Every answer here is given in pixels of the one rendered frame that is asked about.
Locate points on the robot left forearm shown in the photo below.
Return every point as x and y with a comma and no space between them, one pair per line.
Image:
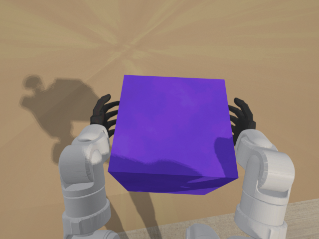
83,182

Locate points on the robot left hand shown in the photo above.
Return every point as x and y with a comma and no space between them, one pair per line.
100,116

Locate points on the carton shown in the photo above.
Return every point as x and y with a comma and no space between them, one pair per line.
173,135

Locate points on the robot right forearm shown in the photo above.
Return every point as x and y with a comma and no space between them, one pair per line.
268,179

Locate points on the robot right hand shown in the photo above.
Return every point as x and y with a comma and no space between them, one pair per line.
244,119

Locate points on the right robot thigh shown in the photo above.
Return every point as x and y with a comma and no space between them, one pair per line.
200,231

